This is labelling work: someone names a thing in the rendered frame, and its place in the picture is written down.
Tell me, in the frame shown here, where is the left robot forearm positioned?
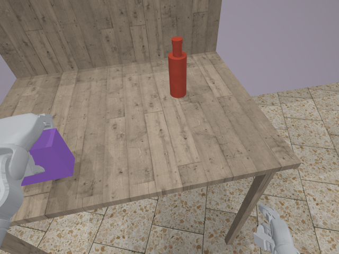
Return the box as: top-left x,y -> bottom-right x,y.
0,144 -> 29,247

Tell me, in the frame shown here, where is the sponge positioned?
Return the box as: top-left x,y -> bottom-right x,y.
21,128 -> 75,186

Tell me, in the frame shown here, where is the robot right hand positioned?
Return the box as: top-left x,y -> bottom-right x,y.
253,204 -> 295,254

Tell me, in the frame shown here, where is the table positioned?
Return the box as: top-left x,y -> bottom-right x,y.
0,0 -> 302,254

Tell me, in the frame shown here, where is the robot left hand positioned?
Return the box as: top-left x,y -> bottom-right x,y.
0,113 -> 55,177

